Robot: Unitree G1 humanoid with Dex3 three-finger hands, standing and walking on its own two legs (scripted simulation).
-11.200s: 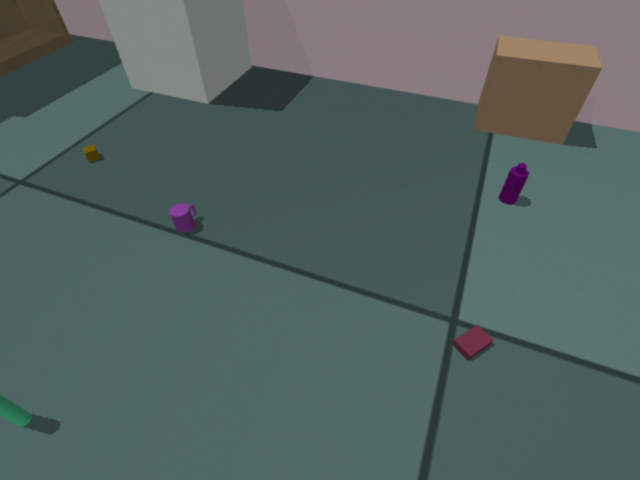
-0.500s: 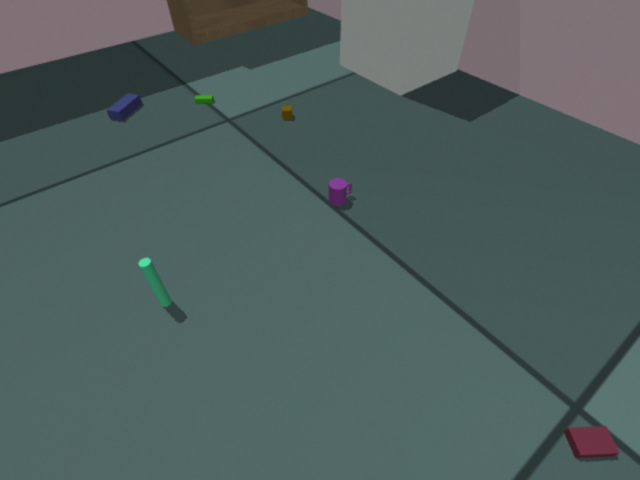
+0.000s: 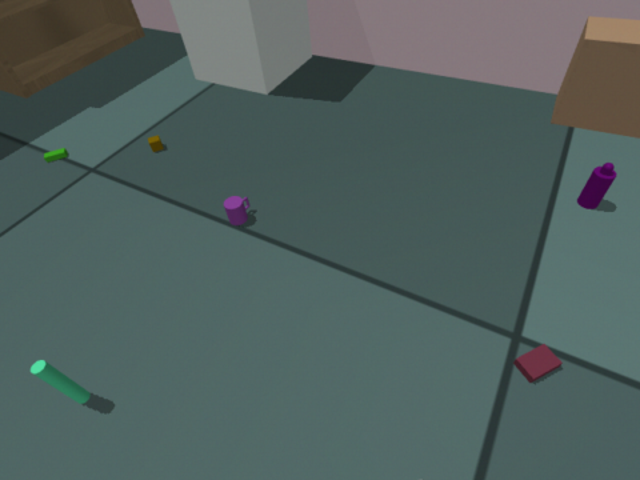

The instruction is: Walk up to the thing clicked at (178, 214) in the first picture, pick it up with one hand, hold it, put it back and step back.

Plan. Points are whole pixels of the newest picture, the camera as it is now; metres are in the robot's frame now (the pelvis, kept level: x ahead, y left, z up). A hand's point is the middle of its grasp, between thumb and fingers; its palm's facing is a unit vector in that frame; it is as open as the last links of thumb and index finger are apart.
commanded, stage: walk up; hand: left
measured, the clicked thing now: (238, 208) +1.34 +0.44 -0.71
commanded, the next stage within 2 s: none
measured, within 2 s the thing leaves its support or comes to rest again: neither
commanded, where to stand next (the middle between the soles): +0.96 +0.76 m, yaw -81 degrees
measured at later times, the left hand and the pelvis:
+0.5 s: hand (107, 330) +0.43 +0.44 -0.16, palm faces -0.36 -0.72 -0.59, open 7.4 cm; pelvis +0.24 +0.16 -0.04, yaw -22 degrees
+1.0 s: hand (125, 215) +0.71 +0.48 -0.13, palm faces -0.47 -0.61 -0.64, open 7.3 cm; pelvis +0.45 +0.26 -0.04, yaw -36 degrees
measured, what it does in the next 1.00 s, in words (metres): walks ahead, turning right: right foot, then left foot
